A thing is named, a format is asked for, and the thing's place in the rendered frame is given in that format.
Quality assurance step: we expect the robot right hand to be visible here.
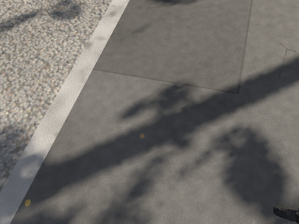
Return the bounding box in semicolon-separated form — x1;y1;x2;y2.
273;205;299;224

